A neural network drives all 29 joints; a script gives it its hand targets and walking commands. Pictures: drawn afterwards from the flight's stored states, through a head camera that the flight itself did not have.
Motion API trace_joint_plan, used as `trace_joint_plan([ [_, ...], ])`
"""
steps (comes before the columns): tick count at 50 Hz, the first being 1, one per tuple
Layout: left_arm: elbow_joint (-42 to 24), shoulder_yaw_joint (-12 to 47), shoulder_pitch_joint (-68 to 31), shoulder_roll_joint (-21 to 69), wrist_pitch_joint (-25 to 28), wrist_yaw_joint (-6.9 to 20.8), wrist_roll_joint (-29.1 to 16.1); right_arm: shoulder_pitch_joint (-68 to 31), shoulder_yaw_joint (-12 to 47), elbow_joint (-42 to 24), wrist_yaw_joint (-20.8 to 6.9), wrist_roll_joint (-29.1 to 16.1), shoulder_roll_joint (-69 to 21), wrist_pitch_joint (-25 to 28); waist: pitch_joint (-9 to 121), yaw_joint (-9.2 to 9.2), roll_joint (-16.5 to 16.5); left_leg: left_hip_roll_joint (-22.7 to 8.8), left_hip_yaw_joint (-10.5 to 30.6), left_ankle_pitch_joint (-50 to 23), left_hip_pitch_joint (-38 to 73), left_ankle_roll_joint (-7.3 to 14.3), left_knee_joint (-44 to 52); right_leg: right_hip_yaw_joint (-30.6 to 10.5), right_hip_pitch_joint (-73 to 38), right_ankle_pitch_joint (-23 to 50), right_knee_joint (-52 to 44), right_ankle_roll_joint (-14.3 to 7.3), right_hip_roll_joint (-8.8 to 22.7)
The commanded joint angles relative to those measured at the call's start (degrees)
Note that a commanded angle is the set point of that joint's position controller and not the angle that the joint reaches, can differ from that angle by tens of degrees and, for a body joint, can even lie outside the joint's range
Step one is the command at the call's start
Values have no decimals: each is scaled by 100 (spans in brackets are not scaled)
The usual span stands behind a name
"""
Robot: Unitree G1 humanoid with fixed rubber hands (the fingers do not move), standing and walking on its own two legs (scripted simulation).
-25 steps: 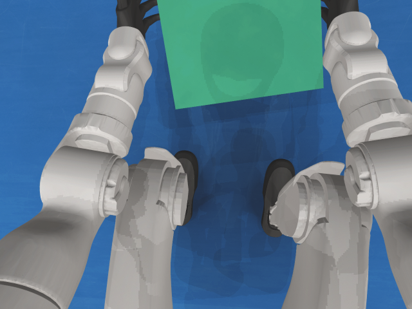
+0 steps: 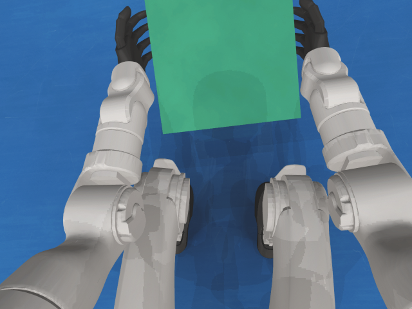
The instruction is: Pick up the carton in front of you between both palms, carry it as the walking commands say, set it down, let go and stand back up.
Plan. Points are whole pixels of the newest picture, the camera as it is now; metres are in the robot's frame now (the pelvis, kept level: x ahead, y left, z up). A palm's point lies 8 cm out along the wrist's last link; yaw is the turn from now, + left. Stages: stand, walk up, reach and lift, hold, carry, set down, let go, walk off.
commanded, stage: reach and lift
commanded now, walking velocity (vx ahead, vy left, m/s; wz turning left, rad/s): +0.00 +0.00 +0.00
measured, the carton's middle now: (223, 75) +0.50 +0.00 -0.18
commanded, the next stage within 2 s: none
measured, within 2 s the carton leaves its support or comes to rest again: neither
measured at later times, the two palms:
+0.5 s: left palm (62, 26) +0.47 +0.15 +0.08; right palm (384, 19) +0.48 -0.15 +0.07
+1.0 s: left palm out of the picture +0.45 +0.15 +0.25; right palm out of the picture +0.44 -0.15 +0.23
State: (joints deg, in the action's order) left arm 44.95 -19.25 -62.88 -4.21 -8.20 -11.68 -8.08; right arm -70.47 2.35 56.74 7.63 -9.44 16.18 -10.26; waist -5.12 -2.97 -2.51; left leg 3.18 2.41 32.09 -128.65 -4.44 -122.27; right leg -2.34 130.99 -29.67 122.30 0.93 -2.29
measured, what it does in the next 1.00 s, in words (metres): rises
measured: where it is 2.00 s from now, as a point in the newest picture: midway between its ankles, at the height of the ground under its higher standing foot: (222, 231)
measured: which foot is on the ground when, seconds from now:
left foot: down 0.00-1.00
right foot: down 0.00-1.00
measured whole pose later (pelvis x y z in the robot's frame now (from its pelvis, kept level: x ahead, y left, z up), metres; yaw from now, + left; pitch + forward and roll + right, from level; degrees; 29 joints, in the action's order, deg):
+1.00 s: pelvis +0.07 +0.00 +0.27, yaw -2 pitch +29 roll +0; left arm 30.5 -23.3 -30.3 8.2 -16.8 -3.2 10.5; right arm -30.2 -17.5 33.5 3.3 9.6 -4.7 -19.4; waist 14.3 -1.9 -0.2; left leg 2.9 4.1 27.4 -72.1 -1.7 -70.2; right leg -2.9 73.4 -25.7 69.8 0.7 -2.1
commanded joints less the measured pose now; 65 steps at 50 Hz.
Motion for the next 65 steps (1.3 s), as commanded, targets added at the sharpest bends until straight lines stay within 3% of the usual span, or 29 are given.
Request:
trace_joint_plan([
  [1,-938,2835,-3489,5988,-410,1610,-109,-3745,1456,-2373,-1349,-141,-6313,57,7286,145,901,617,-747,-991,3174,280,1439,717,-4315,742,-1488,-71,-685],
  [2,-692,2477,-3280,5674,-450,1634,336,-3462,1140,-1904,-1390,148,-6294,-79,7028,-188,793,676,-829,-845,3074,291,1644,693,-4002,817,-1485,-57,-672],
  [6,-434,2261,-3118,6006,-719,1804,866,-2714,627,-1424,-1520,747,-6944,-361,6679,-35,718,658,-709,-612,3143,307,1992,454,-3940,458,-2095,-108,-738],
  [8,-427,1890,-3356,5685,-762,1922,979,-2736,404,-905,-1575,760,-7097,-490,6159,-528,715,694,-898,-169,2673,370,2143,331,-3955,-283,-2443,-111,-761],
  [9,-247,1927,-3158,6405,-810,1979,869,-2447,306,-1408,-1552,974,-7314,-449,6504,45,862,704,-800,-396,2895,343,2245,347,-4610,119,-2590,-62,-714],
  [10,-504,1961,-3291,5932,-797,1960,978,-2627,260,-1019,-1598,991,-7211,-540,5953,-393,936,682,-721,-319,2956,442,2359,491,-3725,25,-2466,-80,-687],
  [14,-190,1870,-2799,6252,-859,2091,1120,-2110,-218,-889,-1578,1470,-7155,-514,6429,312,784,738,-622,-584,3674,314,2894,591,-4541,379,-2969,-111,-830],
  [15,-175,1860,-2705,6181,-908,2193,1169,-2717,-114,-1279,-1556,1259,-6877,-429,6465,-220,353,748,-723,-780,3241,278,2773,443,-4524,567,-2883,-141,-698],
  [17,-91,2075,-2617,6531,-900,2174,920,-2327,101,-1422,-1595,1304,-7099,-444,6797,312,432,731,-575,-952,3763,225,2942,536,-4842,912,-2976,-128,-729],
  [28,-816,2855,-1290,6797,-1067,2209,860,-1542,1168,-2187,-1726,791,-7972,-743,6993,-217,723,770,-533,-1240,4982,303,4008,351,-6119,1198,-3958,61,-723],
  [29,-640,2893,-1545,6795,-1141,2254,899,-1357,932,-2096,-1715,1171,-7710,-739,6841,174,562,778,-644,-1165,4605,186,3941,297,-6622,1367,-4215,-9,-673],
  [32,-969,3052,-1511,6921,-1059,2250,699,-1431,1298,-2446,-1687,848,-7689,-685,6939,146,477,768,-550,-1381,5274,241,4225,374,-6631,1393,-4187,30,-756],
  [34,-683,2827,-1034,6753,-1068,2208,930,-1010,1157,-2203,-1687,783,-8114,-697,6604,-222,629,741,-594,-1350,5513,321,4426,235,-6830,1381,-4516,75,-738],
  [38,-200,2587,-645,6902,-1173,2312,1151,-1249,920,-2352,-1698,1208,-7898,-695,6002,86,966,705,-355,-867,5658,326,4813,260,-7039,653,-5100,16,-701],
  [39,-27,2776,-519,7220,-1265,2331,1059,-504,746,-2085,-1723,1339,-7925,-759,5679,428,353,711,-351,-608,5935,247,5143,254,-7355,531,-5286,-81,-697],
  [41,-422,2970,-370,7218,-1252,2322,1164,-807,845,-2449,-1763,1162,-7983,-663,5988,-48,-23,726,-292,-1402,6796,264,5392,226,-7120,1073,-5254,-105,-750],
  [42,-290,2686,-235,7309,-1217,2306,1237,-565,947,-2308,-1745,1209,-7900,-707,5785,171,587,590,-153,-1374,6723,343,5340,220,-7274,1061,-5371,-69,-684],
  [43,-791,3037,-393,7220,-1144,2268,1190,-286,960,-2060,-1767,1103,-8239,-649,5944,-72,65,661,-185,-1647,6824,249,5497,70,-7563,1371,-5357,-169,-663],
  [44,-757,3134,-254,7209,-1145,2262,993,-81,1052,-2431,-1768,1012,-8026,-601,5940,313,269,586,-70,-1809,7083,286,5596,74,-7820,1610,-5565,-151,-650],
  [45,-528,3076,129,7305,-1141,2257,1114,-150,919,-2377,-1814,1189,-8082,-619,5957,13,187,690,-133,-1756,7185,235,5840,137,-7878,1572,-5617,-84,-707],
  [48,-517,3046,930,7211,-1144,2338,1257,689,1227,-2598,-1823,1118,-7871,-701,5802,268,348,553,42,-2452,7662,282,6154,32,-8456,2363,-6087,-33,-594],
  [49,-654,3178,966,7129,-1118,2317,1282,537,1339,-2724,-1833,924,-8105,-592,5659,-122,41,584,26,-2414,7810,321,6258,-43,-8534,2260,-6097,-80,-610],
  [53,-768,3206,1208,6985,-1070,2335,1159,832,1325,-3040,-1681,1096,-7819,-574,4975,405,689,516,111,-2488,8305,427,6632,-139,-8986,2374,-6749,-63,-554],
  [55,-536,3072,1593,6963,-1039,2279,1486,950,1584,-2759,-1711,1072,-8186,-618,4695,-181,545,539,71,-2397,8645,474,6880,-231,-9141,2178,-6939,8,-522],
  [57,-797,3263,1740,7321,-1044,2228,1187,1522,1675,-3071,-1755,1041,-7961,-585,4936,251,470,428,229,-2949,9366,418,7220,-190,-9598,2781,-7079,-94,-567],
  [59,-892,3365,1896,7079,-1040,2269,1331,1303,1766,-3212,-1810,1146,-7947,-587,5012,-100,483,435,198,-3285,9646,380,7379,-203,-9718,2872,-7412,-42,-595],
  [61,-1267,3577,2033,6958,-1156,2304,1188,1973,1738,-3317,-1783,1072,-8155,-677,4549,355,653,357,307,-3395,9860,420,7818,-166,-10168,3152,-7787,-67,-521],
  [62,-1110,3793,2339,7298,-1280,2271,1170,1967,1884,-3167,-1797,893,-8074,-751,4596,108,-32,394,262,-3445,10041,343,7924,-372,-10808,3225,-7901,-160,-423],
  [65,-937,3368,2381,6970,-1527,2358,1326,2364,1409,-2979,-1831,1342,-7715,-1020,3602,276,255,361,323,-3481,10093,388,8348,-294,-10741,3149,-8398,-167,-418],
])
